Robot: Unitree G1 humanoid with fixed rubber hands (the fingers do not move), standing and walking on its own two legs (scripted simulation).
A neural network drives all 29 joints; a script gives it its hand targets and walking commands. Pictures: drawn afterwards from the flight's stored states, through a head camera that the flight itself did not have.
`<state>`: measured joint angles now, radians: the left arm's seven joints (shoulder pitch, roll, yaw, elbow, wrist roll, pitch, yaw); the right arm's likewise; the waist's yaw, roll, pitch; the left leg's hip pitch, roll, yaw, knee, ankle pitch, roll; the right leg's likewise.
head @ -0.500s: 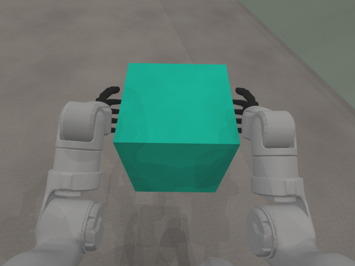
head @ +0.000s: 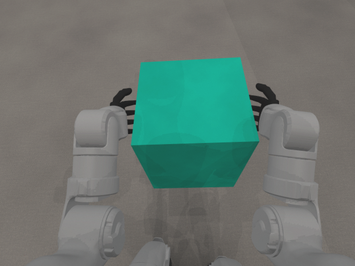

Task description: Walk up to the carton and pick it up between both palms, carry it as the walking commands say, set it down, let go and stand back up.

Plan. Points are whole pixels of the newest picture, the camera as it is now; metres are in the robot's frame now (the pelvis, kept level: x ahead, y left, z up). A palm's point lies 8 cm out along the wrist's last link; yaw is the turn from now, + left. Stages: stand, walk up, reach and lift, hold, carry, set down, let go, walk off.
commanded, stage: carry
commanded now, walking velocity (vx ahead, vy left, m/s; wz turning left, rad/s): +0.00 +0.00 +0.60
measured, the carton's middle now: (191, 130) +0.41 -0.03 +0.00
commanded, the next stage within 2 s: none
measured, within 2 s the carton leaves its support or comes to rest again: neither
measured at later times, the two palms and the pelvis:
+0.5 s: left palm (48, 112) +0.41 +0.26 +0.10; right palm (190, 74) +0.49 -0.03 +0.11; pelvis +0.05 +0.01 +0.00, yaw +14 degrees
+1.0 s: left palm (18, 118) +0.41 +0.33 +0.09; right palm (145, 58) +0.57 +0.08 +0.09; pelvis +0.15 +0.00 -0.01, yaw +30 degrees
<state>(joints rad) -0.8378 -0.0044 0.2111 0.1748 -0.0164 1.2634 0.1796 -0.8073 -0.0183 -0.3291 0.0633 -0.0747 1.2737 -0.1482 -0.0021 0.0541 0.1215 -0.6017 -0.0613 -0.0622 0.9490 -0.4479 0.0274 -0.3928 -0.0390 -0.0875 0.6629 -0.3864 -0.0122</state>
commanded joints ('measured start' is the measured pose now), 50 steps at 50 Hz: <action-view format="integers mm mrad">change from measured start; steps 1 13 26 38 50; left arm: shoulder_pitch -885 -927 -794 -792 -831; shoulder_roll -991 -1063 -1085 -969 -1087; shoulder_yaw -501 -664 -571 -596 -586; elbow -426 -284 -188 -395 -252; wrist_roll -367 -404 -365 -316 -410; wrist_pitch -89 -91 -75 -115 -88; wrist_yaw -207 -224 -242 -232 -268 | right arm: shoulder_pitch -909 -786 -720 -661 -838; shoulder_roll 1115 1070 1054 1107 1091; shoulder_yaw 773 700 677 783 750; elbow -159 -10 -9 -32 -160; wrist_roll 582 484 400 500 461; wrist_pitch -57 -86 -78 -90 -119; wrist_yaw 215 219 194 239 178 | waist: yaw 20 -24 -14 8 -11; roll -351 174 97 -235 75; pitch -827 -869 -858 -758 -866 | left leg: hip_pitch -223 981 630 74 791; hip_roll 34 262 136 -74 237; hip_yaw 128 -395 -342 244 -353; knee -16 -274 -206 -226 -277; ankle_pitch -43 1732 1369 142 1396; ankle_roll -87 106 51 -34 154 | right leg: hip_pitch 870 -323 136 631 -48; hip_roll -310 19 10 -253 43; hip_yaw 56 59 100 -97 84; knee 28 513 21 139 139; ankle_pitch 1287 -265 34 1289 -129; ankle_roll -100 97 39 -16 87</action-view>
